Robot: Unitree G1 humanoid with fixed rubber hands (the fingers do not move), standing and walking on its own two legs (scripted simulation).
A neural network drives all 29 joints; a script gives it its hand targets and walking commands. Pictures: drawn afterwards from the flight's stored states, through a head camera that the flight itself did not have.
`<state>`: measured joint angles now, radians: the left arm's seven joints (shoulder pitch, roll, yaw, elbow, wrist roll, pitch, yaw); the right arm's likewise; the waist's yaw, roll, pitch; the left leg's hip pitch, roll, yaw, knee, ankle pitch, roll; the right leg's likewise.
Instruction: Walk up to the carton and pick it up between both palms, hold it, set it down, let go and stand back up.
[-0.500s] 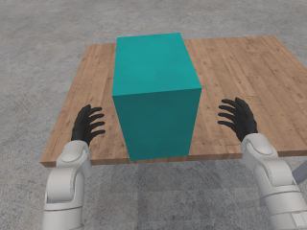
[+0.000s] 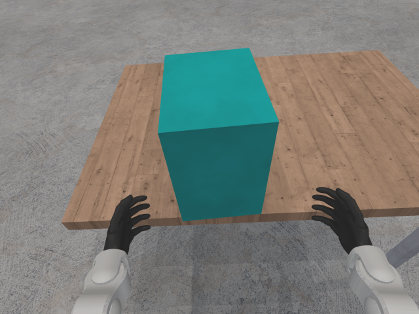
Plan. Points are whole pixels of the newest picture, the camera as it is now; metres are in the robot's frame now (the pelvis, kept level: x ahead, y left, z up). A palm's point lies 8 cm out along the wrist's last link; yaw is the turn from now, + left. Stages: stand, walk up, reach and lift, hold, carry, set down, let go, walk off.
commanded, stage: set down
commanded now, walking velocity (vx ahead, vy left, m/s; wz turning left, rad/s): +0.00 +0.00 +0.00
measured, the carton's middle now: (214, 137) +0.45 +0.03 +0.09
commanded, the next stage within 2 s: let go in 0.84 s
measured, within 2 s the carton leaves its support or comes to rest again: neither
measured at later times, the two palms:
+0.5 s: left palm (115, 272) +0.20 +0.21 +0.00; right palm (346, 262) +0.22 -0.21 -0.01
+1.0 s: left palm (108, 301) +0.16 +0.24 -0.06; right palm (338, 291) +0.18 -0.20 -0.07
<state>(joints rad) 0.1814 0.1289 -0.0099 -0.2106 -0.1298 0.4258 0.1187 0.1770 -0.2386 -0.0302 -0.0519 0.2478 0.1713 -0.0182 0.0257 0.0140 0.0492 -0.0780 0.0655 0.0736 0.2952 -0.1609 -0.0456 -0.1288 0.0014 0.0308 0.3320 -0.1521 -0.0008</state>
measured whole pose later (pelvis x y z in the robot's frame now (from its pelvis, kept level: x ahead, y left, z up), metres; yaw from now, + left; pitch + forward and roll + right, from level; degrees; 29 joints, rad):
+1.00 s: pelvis +0.03 +0.01 +0.00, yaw +1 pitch -5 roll -1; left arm 0.30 0.17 -0.01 0.31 0.00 0.16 0.03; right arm 0.26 -0.19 -0.01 0.53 0.06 -0.12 0.02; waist 0.02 0.01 0.11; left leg -0.02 0.06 0.05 0.35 -0.23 -0.04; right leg -0.02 -0.01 0.01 0.30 -0.19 0.02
